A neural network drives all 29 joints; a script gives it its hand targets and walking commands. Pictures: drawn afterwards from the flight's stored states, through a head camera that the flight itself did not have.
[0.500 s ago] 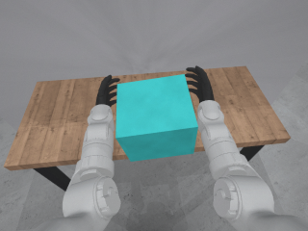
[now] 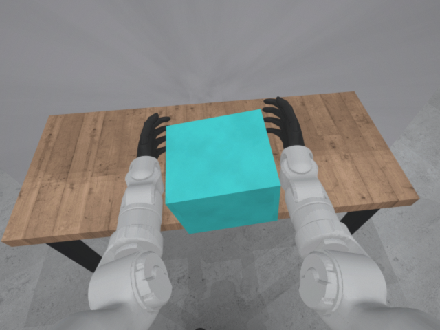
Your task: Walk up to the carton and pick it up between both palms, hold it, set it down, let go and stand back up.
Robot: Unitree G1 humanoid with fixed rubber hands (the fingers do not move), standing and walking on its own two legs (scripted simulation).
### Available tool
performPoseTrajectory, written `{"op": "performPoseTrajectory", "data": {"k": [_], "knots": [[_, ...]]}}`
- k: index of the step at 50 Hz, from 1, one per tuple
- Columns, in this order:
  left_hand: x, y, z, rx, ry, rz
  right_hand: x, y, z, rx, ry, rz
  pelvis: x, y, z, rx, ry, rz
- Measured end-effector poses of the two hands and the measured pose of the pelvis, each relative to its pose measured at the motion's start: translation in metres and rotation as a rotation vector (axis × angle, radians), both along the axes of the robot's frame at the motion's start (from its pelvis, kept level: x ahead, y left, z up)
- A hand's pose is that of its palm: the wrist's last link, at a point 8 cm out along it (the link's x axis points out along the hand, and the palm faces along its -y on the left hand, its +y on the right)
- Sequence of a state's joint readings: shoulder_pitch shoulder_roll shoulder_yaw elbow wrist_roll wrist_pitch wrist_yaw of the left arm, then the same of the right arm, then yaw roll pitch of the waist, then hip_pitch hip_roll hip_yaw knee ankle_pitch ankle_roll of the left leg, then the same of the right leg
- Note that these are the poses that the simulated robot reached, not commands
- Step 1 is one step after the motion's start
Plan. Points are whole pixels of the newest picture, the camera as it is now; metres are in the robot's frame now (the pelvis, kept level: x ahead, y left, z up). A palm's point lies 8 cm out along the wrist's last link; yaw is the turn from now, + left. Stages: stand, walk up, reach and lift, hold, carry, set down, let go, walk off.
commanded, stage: set down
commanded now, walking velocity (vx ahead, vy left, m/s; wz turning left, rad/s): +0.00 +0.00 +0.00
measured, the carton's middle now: (223, 174) +0.37 +0.03 +0.04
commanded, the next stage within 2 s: none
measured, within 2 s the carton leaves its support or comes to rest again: neither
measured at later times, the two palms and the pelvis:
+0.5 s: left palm (151, 159) +0.40 +0.17 +0.04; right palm (287, 143) +0.42 -0.09 +0.07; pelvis +0.01 +0.00 +0.00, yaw +0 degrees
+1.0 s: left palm (154, 160) +0.43 +0.18 +0.01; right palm (279, 148) +0.45 -0.09 +0.03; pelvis +0.03 +0.00 +0.00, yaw +0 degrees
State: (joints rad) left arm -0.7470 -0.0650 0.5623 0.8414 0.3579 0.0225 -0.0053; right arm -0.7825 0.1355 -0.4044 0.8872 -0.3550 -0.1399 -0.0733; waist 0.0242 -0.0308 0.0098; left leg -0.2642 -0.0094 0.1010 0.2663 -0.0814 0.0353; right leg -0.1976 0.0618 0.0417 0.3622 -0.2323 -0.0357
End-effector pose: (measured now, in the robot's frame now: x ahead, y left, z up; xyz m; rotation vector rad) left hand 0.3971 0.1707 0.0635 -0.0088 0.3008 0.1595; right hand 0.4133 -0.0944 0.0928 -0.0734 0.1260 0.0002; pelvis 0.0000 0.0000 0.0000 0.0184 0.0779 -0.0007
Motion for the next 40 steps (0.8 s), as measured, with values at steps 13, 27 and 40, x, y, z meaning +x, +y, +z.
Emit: {"op": "performPoseTrajectory", "data": {"k": [13,27,40], "knots": [[0.000,0.001,-0.011,-0.005,0.025,0.001,0.002,0.001,-0.010,0.002,0.035,0.005,0.004,0.001,0.000,0.002,0.005,0.001],[0.008,0.002,-0.025,-0.002,0.054,0.000,0.011,0.001,-0.022,-0.012,0.070,0.009,0.012,0.001,0.000,0.004,0.017,0.002],[0.023,0.005,-0.036,0.015,0.059,-0.002,0.027,0.005,-0.033,-0.024,0.081,0.011,0.025,0.003,0.000,0.001,0.047,0.002]]}}
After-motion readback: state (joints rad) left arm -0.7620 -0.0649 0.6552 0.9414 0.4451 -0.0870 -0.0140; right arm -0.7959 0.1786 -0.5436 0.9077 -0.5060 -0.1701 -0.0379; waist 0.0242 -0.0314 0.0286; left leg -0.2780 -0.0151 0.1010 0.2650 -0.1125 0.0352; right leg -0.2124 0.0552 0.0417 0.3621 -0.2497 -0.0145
